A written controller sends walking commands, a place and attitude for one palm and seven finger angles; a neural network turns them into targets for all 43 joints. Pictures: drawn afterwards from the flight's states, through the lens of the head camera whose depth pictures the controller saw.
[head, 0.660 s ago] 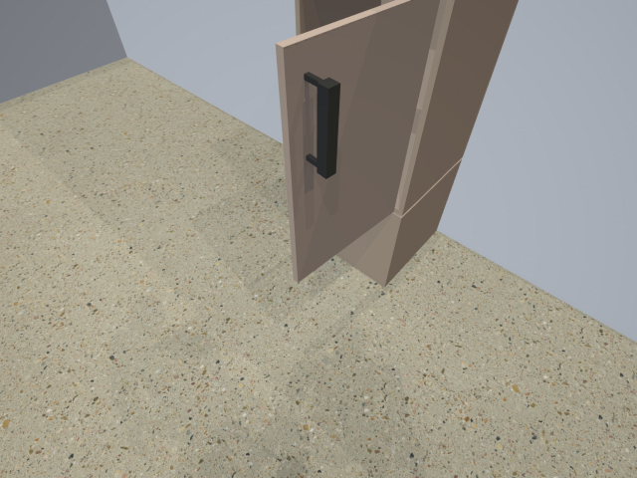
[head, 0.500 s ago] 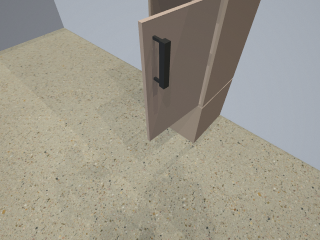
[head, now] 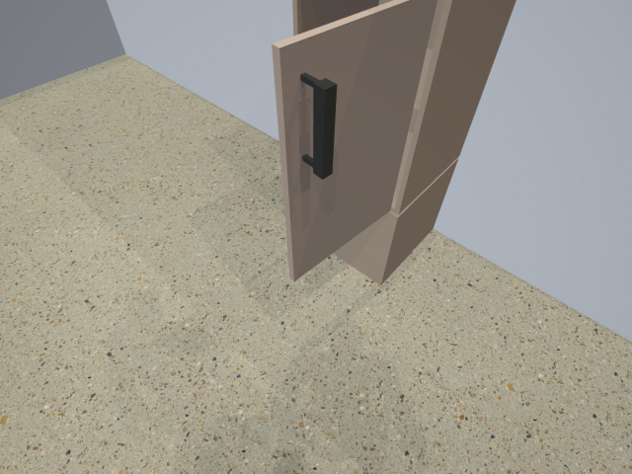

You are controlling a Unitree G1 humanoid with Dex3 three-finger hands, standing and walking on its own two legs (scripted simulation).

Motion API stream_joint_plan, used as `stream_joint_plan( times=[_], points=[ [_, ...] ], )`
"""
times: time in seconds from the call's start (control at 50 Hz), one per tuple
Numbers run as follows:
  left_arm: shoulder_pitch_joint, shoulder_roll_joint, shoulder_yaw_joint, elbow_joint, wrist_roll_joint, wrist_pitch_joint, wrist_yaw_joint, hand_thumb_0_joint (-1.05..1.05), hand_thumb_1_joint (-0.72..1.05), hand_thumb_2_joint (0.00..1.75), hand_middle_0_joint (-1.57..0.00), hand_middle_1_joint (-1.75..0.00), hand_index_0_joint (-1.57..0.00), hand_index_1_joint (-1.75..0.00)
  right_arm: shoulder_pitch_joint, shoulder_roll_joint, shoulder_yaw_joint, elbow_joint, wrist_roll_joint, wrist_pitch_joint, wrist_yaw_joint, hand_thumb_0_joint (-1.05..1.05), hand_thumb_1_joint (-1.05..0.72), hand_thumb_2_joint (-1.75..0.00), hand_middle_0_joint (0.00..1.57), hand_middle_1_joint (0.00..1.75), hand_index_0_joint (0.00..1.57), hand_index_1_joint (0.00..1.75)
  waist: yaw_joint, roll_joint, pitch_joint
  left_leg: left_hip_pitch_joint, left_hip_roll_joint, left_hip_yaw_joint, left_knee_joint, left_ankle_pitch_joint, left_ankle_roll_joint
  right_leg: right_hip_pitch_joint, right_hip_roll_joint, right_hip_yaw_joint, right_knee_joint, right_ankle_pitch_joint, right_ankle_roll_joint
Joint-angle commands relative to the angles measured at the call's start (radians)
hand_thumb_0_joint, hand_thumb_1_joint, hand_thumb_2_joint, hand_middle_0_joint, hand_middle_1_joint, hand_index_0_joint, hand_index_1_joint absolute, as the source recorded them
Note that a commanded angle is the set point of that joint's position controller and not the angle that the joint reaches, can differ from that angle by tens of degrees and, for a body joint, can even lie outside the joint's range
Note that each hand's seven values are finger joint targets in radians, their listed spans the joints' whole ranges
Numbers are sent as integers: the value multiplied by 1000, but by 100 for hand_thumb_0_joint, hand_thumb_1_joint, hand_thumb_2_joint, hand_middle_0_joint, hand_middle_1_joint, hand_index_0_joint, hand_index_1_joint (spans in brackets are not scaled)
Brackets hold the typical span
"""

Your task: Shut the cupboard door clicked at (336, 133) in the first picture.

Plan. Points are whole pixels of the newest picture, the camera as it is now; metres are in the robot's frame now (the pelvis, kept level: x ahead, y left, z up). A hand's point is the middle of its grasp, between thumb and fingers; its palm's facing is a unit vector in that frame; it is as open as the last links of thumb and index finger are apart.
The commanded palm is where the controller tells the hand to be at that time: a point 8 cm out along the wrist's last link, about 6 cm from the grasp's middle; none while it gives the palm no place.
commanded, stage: look at it before walking up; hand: left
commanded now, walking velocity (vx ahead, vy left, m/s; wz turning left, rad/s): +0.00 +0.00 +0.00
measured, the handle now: (315, 127) +0.62 +0.04 +0.10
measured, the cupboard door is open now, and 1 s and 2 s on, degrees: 84 84 84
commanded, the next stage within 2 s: walk around to get in front in 0.18 s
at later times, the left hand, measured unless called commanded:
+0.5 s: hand out of the picture +0.03 +0.20 -0.18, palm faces -0.04 -0.97 -0.24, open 7.4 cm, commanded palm none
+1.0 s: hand out of the picture +0.07 +0.13 -0.17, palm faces -0.26 -0.93 -0.26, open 7.4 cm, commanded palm none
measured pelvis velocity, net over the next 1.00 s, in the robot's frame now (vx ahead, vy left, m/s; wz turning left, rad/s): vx -0.02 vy -0.04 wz -0.36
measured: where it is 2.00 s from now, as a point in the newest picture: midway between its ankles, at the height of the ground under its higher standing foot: outside the picture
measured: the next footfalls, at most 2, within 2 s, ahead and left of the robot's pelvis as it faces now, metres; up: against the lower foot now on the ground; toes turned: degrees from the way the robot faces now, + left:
left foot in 1.26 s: +0.09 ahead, +0.09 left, +0.00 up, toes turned -30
right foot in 1.66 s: -0.07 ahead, -0.12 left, +0.00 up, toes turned -51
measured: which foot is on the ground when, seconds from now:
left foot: down 0.00-0.72, up 0.74-1.00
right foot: down 0.00-1.00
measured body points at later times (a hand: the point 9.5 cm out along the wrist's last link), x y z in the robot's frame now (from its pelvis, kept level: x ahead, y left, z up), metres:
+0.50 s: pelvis +0.00 +0.00 -0.01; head +0.03 +0.00 +0.44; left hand +0.04 +0.25 -0.16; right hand +0.02 -0.25 -0.16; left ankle +0.00 +0.11 -0.75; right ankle -0.03 -0.11 -0.75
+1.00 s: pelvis -0.02 -0.04 +0.00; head +0.04 -0.08 +0.44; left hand +0.08 +0.18 -0.15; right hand +0.01 -0.32 -0.16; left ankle +0.01 +0.13 -0.66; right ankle -0.04 -0.11 -0.75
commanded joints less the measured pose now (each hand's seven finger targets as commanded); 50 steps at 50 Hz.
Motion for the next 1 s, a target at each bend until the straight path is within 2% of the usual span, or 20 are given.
stream_joint_plan(
  times=[0.0,0.26,0.32,0.42,0.5,0.54,0.58,0.62,0.64,0.66,0.68,0.7,0.72,0.74,0.76,0.78,0.84,0.88,0.94,0.98],
  points=[
    [34,150,22,-33,-2,-12,11,0,90,90,-20,-30,-20,-30,20,-142,-24,-39,3,-11,-10,0,-90,-90,20,30,20,30,4,-4,-22,50,115,-104,-46,169,12,-53,-113,81,-56,199,-33],
    [14,163,23,-35,-1,-11,9,0,90,90,-20,-30,-20,-30,6,-159,-22,-43,3,-12,-9,0,-90,-90,20,30,20,30,4,0,-18,52,118,-107,-58,163,11,-51,-112,84,-66,180,-32],
    [40,110,22,-38,-1,9,12,0,90,90,-20,-30,-20,-30,47,-95,-17,-41,3,3,-15,0,-90,-90,20,30,20,30,1,0,-21,73,128,-67,-12,174,0,-96,-107,98,-25,237,-26],
    [30,132,54,-89,5,35,4,0,90,90,-20,-30,-20,-30,45,-132,-48,-93,2,23,-25,0,-90,-90,20,30,20,30,0,8,-37,76,165,-37,53,142,8,-180,-85,119,87,259,-31],
    [24,120,66,-144,12,54,-8,0,90,90,-20,-30,-20,-30,37,-163,-74,-142,-4,31,-29,0,-90,-90,20,30,20,30,0,90,-23,51,254,-91,20,58,57,-282,-25,99,250,117,-21],
    [23,99,71,-165,14,64,-15,0,90,90,-20,-30,-20,-30,39,-178,-83,-157,-7,25,-28,0,-90,-90,20,30,20,30,2,177,-30,28,362,-148,-49,56,127,-327,1,43,469,-192,-7],
    [3,84,77,-194,17,70,-21,0,90,90,-20,-30,-20,-30,29,-172,-84,-176,-12,22,-25,0,-90,-90,20,30,20,30,1,205,-14,-15,403,-129,-60,98,160,-347,-28,40,579,-301,-4],
    [47,67,81,-194,16,64,-26,0,90,90,-20,-30,-20,-30,-22,-165,-86,-202,-13,20,-23,0,-90,-90,20,30,20,30,39,146,-35,-59,387,-54,10,133,128,-265,-45,27,500,-249,-11],
    [89,68,86,-185,16,60,-28,0,90,90,-20,-30,-20,-30,-45,-171,-88,-215,-13,22,-23,0,-90,-90,20,30,20,30,62,105,-41,-96,360,-19,76,123,98,-200,-38,9,405,-171,-7],
    [154,84,93,-169,19,54,-28,0,90,90,-20,-30,-20,-30,-77,-166,-89,-228,-7,26,-22,0,-90,-90,20,30,20,30,100,20,-49,-147,303,36,205,57,49,-117,-40,21,237,-16,-6],
    [191,167,106,-162,32,41,-17,0,90,90,-20,-30,-20,-30,-81,-111,-85,-251,6,35,-18,0,-90,-90,20,30,20,30,111,-265,-48,-258,148,126,436,-205,-27,-76,-181,282,11,161,-46],
    [186,242,116,-169,29,38,-3,0,90,90,-20,-30,-20,-30,-101,-70,-78,-283,8,41,-11,0,-90,-90,20,30,20,30,112,-427,0,-419,19,68,679,-463,-59,-87,-340,557,-62,368,-127],
    [184,233,117,-175,15,38,5,0,90,90,-20,-30,-20,-30,-80,-97,-85,-282,8,53,-7,0,-90,-90,20,30,20,30,98,-310,-18,-408,43,-43,778,-425,-53,-104,-350,517,-54,320,-172],
    [132,202,115,-193,17,39,12,0,90,90,-20,-30,-20,-30,-91,-81,-85,-274,8,55,-3,0,-90,-90,20,30,20,30,72,-212,5,-442,59,-76,818,-362,-49,-116,-299,474,-37,224,-194],
    [86,183,112,-209,17,39,16,0,90,90,-20,-30,-20,-30,-97,-81,-85,-269,7,52,-5,0,-90,-90,20,30,20,30,51,-215,-7,-470,66,-90,838,-303,-56,-90,-257,466,-6,256,-185],
    [73,165,107,-219,13,34,16,0,90,90,-20,-30,-20,-30,-96,-88,-85,-267,6,50,-6,0,-90,-90,20,30,20,30,46,-181,-21,-468,68,-97,849,-256,-65,-63,-235,427,17,326,-173],
    [109,153,107,-221,9,23,21,0,90,90,-20,-30,-20,-30,-88,-65,-80,-265,9,50,-8,0,-90,-90,20,30,20,30,49,-69,-118,-450,55,-100,812,-203,-80,42,-206,384,62,490,-157],
    [128,155,108,-221,10,24,19,0,90,90,-20,-30,-20,-30,-107,-58,-76,-276,9,52,-11,0,-90,-90,20,30,20,30,54,-54,-121,-451,46,-103,783,-203,-85,50,-196,393,63,507,-159],
    [139,158,109,-220,12,27,16,0,90,90,-20,-30,-20,-30,-125,-62,-76,-292,9,52,-15,0,-90,-90,20,30,20,30,59,-121,-109,-458,37,-108,741,-201,-88,68,-178,396,60,525,-149],
    [142,154,111,-225,15,29,15,0,90,90,-20,-30,-20,-30,-142,-66,-75,-306,10,48,-18,0,-90,-90,20,30,20,30,62,-122,-102,-448,32,-112,705,-220,-88,55,-181,430,59,526,-171]
  ],
)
